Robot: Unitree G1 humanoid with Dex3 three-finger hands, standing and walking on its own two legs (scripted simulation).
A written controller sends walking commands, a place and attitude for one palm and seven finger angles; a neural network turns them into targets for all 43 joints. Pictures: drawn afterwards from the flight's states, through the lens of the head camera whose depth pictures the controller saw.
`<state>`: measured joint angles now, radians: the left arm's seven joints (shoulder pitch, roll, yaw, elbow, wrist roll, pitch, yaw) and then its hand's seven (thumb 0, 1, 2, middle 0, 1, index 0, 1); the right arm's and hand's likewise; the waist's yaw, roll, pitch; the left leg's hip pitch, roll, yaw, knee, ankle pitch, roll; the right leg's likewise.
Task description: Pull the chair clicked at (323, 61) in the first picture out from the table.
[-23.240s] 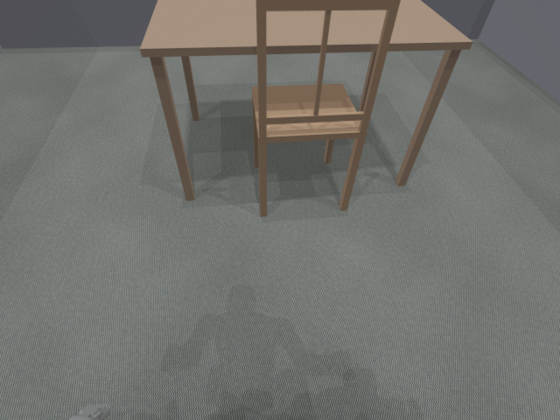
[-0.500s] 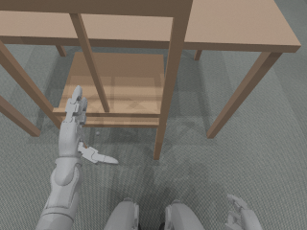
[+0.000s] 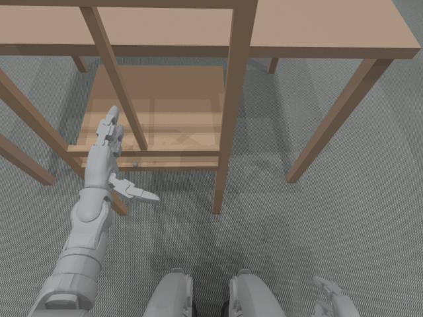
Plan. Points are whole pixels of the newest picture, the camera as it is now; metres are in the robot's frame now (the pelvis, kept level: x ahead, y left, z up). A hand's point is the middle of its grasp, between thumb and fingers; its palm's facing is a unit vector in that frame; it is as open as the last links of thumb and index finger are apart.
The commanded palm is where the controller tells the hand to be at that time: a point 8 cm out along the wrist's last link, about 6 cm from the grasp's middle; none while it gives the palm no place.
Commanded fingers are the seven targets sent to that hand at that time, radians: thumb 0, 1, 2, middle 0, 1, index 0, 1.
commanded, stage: push the fingers through the gap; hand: left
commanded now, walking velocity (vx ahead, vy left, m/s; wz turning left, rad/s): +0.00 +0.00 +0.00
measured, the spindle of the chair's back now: (124, 99) +0.50 +0.17 +0.08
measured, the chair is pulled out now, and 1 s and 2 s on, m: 0.00 0.00 0.00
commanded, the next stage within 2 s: hook a spindle and tug to test in 1.22 s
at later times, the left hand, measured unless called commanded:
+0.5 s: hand (137, 142) +0.43 +0.15 +0.03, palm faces +0.03 -1.00 -0.03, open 17.0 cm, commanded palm +0.42 +0.20 +0.03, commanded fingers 0.00 -0.50 0.30 -0.06 -0.08 -0.06 -0.08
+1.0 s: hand (136, 122) +0.48 +0.16 +0.03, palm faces +0.02 -1.00 -0.04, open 17.0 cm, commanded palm +0.45 +0.20 +0.03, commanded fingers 0.00 -0.50 0.30 -0.06 -0.08 -0.06 -0.08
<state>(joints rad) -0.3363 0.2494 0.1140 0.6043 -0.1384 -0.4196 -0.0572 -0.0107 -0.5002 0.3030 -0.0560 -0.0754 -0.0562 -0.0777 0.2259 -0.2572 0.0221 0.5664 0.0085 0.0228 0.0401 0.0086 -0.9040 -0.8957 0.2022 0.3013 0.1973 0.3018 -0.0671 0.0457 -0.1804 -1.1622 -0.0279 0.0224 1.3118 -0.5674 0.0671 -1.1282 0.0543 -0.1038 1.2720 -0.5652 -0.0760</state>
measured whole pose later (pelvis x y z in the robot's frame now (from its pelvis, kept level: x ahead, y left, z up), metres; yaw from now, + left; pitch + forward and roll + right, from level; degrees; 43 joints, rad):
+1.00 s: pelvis +0.00 +0.01 +0.00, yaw -1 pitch +27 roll -3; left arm -0.71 0.33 0.28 1.02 -0.08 -0.53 -0.08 -0.01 -0.50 0.30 -0.06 -0.08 -0.06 -0.08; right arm 0.32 -0.26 0.02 0.62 -0.02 0.05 0.06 0.01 -0.90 -0.90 0.20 0.30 0.20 0.30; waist -0.15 0.04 -0.18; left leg -1.21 -0.02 0.03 1.29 -0.56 0.08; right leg -1.17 0.07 -0.09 1.24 -0.54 -0.06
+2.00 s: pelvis +0.00 +0.00 +0.00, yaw -1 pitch +27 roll -3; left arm -0.69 0.30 0.28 1.01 -0.07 -0.55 -0.04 0.00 0.10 0.56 -0.46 -1.34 -0.46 -1.34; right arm 0.31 -0.25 0.02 0.62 -0.03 0.07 0.06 0.00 -0.90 -0.90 0.20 0.30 0.20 0.30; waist -0.15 0.04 -0.17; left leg -1.20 -0.01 0.03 1.29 -0.55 0.07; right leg -1.17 0.07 -0.09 1.24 -0.54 -0.07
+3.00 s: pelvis +0.02 +0.01 +0.03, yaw -1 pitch +22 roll -2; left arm -0.43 0.23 0.13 0.66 -0.08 -0.37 0.03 0.03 0.79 0.83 -0.45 -1.39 -0.43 -1.45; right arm 0.24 -0.23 0.00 0.56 0.03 0.11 0.02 0.01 -0.91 -0.90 0.20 0.30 0.20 0.30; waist -0.09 0.03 -0.10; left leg -1.00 -0.03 0.04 1.17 -0.54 0.10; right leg -0.97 0.06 -0.07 1.13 -0.54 -0.05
